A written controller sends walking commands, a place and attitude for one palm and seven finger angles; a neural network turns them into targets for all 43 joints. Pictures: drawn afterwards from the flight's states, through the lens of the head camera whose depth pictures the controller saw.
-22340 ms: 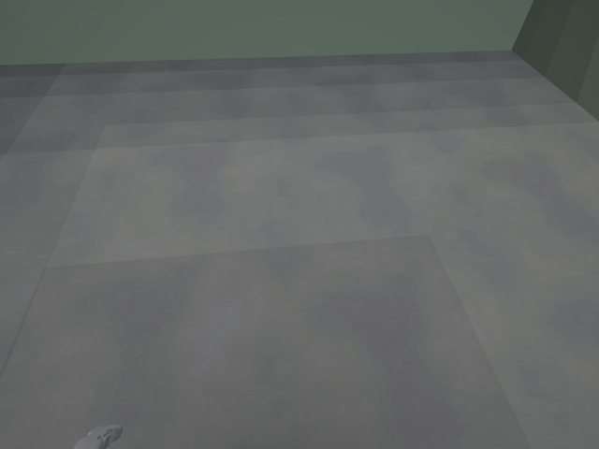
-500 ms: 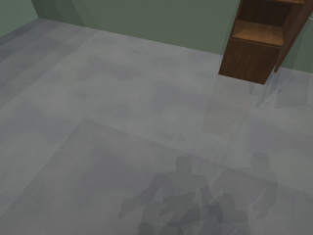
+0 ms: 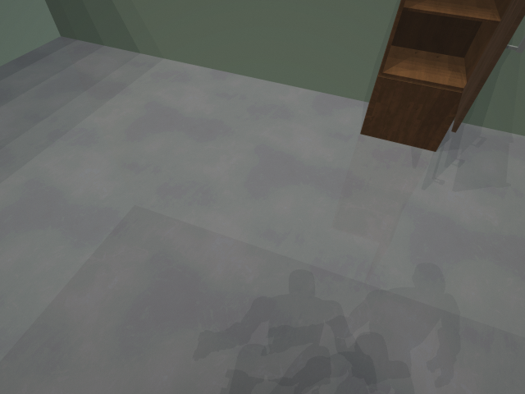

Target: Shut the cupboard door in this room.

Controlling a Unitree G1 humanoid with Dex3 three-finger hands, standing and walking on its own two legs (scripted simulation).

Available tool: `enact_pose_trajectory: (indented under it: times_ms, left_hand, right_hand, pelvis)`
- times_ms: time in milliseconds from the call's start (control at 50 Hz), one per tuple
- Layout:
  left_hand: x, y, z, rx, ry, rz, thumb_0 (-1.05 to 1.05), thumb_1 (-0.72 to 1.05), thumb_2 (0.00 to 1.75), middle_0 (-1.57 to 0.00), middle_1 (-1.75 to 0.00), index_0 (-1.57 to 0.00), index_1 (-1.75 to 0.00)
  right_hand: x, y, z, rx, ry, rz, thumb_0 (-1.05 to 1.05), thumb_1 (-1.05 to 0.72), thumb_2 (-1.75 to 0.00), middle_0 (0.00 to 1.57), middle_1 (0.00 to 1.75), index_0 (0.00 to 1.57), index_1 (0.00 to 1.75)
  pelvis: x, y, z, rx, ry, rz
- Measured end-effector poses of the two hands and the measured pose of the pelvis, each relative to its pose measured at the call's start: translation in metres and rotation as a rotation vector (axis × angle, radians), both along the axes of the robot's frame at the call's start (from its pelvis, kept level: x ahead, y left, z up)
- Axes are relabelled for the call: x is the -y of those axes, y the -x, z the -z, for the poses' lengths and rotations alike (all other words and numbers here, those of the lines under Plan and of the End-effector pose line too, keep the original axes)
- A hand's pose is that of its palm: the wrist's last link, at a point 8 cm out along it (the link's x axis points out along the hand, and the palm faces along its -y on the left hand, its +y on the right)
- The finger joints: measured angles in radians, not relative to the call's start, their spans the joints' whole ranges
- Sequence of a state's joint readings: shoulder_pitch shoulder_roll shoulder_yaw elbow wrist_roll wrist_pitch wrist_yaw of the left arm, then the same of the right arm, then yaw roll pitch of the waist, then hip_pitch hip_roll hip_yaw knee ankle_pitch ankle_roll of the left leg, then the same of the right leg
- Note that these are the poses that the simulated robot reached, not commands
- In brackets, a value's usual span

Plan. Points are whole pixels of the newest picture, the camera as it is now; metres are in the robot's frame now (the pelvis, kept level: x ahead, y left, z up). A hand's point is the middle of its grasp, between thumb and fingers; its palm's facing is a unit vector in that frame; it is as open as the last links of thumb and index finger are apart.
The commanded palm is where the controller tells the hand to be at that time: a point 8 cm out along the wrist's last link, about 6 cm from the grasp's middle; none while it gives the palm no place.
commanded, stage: turn or walk to find it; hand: left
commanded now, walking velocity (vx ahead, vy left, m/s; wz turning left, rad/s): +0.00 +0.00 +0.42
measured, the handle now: out of the picture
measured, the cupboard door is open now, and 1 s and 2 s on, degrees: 81 81 81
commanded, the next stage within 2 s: stand and wait in 0.58 s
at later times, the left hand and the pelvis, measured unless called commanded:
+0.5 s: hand out of the picture +0.00 +0.23 -0.18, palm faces +0.20 -0.95 -0.23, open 7.4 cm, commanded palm none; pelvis -0.01 +0.02 +0.00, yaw +13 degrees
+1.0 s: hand out of the picture -0.03 +0.11 -0.16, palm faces +0.35 -0.90 -0.27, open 7.4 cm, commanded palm none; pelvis +0.00 -0.07 +0.00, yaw +21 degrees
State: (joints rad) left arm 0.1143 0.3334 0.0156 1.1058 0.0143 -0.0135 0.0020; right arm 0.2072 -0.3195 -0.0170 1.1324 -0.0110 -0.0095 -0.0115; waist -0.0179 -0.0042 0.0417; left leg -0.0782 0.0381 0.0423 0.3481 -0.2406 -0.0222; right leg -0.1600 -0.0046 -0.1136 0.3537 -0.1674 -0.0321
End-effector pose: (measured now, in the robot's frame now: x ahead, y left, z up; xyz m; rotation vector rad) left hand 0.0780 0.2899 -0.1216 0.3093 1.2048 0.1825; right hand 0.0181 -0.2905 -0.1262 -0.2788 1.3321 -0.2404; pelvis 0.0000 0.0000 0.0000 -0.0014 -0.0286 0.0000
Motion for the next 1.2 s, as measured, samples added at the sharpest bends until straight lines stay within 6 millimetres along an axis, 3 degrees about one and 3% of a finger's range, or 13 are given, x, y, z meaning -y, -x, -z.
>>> enact_pose_trajectory:
  times_ms: [120,260,360,480,600,680,780,900,1000,1100,1200]
  left_hand:
    - [-0.011,0.012,0.000,-0.005,-0.024,-0.057,0.00,0.91,0.90,-0.21,-0.30,-0.20,-0.30]
    - [0.000,0.048,0.019,-0.052,0.033,-0.128,0.00,0.91,0.90,-0.20,-0.30,-0.20,-0.30]
    - [0.004,0.078,0.038,-0.098,0.095,-0.186,0.00,0.91,0.90,-0.21,-0.30,-0.20,-0.30]
    - [0.010,0.094,0.031,-0.118,0.118,-0.254,0.00,0.91,0.90,-0.21,-0.30,-0.20,-0.30]
    - [0.017,0.094,0.022,-0.069,0.095,-0.300,0.00,0.91,0.90,-0.21,-0.30,-0.20,-0.30]
    - [0.030,0.087,0.017,-0.033,0.068,-0.312,0.00,0.91,0.90,-0.20,-0.30,-0.20,-0.29]
    - [0.060,0.086,0.013,0.013,0.025,-0.324,0.00,0.91,0.90,-0.20,-0.30,-0.20,-0.29]
    - [0.105,0.110,0.001,-0.028,0.044,-0.366,0.00,0.91,0.90,-0.20,-0.30,-0.20,-0.30]
    - [0.134,0.131,0.003,-0.073,0.079,-0.419,0.00,0.91,0.90,-0.21,-0.30,-0.20,-0.30]
    - [0.154,0.159,0.008,-0.110,0.103,-0.501,0.00,0.91,0.90,-0.21,-0.30,-0.20,-0.30]
    - [0.165,0.195,0.014,-0.149,0.125,-0.579,0.00,0.91,0.90,-0.21,-0.30,-0.20,-0.30]
  right_hand:
    - [0.002,-0.035,-0.001,0.031,0.015,-0.073,0.01,-0.91,-0.90,0.20,0.30,0.20,0.30]
    - [-0.036,-0.060,0.012,0.043,-0.042,-0.146,0.00,-0.91,-0.90,0.20,0.30,0.20,0.30]
    - [-0.072,-0.062,0.016,0.042,-0.081,-0.184,0.00,-0.91,-0.90,0.20,0.30,0.20,0.30]
    - [-0.093,-0.048,0.012,-0.007,-0.111,-0.211,0.00,-0.91,-0.90,0.21,0.30,0.20,0.30]
    - [-0.076,-0.041,0.012,-0.053,-0.108,-0.222,0.00,-0.90,-0.90,0.21,0.30,0.20,0.30]
    - [-0.051,-0.045,0.018,-0.056,-0.101,-0.231,0.00,-0.90,-0.90,0.21,0.30,0.20,0.30]
    - [-0.015,-0.061,0.038,-0.038,-0.115,-0.242,0.00,-0.90,-0.90,0.21,0.30,0.20,0.30]
    - [0.006,-0.085,0.035,-0.013,-0.136,-0.275,0.01,-0.91,-0.90,0.20,0.30,0.20,0.30]
    - [0.012,-0.094,0.034,-0.033,-0.144,-0.305,0.00,-0.91,-0.90,0.20,0.30,0.19,0.30]
    - [0.010,-0.097,0.033,-0.092,-0.133,-0.362,0.00,-0.91,-0.90,0.20,0.30,0.19,0.30]
    - [-0.006,-0.111,0.030,-0.096,-0.124,-0.439,0.01,-0.91,-0.90,0.20,0.30,0.19,0.30]
  pelvis:
    - [-0.002,0.001,0.003,-0.011,0.001,-0.040]
    - [-0.012,0.006,0.010,-0.015,0.021,-0.103]
    - [-0.024,0.010,0.016,-0.012,0.010,-0.133]
    - [-0.022,0.013,0.005,-0.032,0.027,-0.208]
    - [-0.008,0.014,0.002,-0.044,0.023,-0.261]
    - [0.010,0.014,0.005,-0.044,0.010,-0.292]
    - [0.040,0.009,0.017,-0.038,-0.017,-0.308]
    - [0.063,0.001,0.006,-0.023,-0.051,-0.331]
    - [0.074,-0.001,0.002,-0.026,-0.049,-0.366]
    - [0.079,0.001,0.003,-0.037,-0.040,-0.413]
    - [0.079,0.009,0.003,-0.043,-0.032,-0.459]
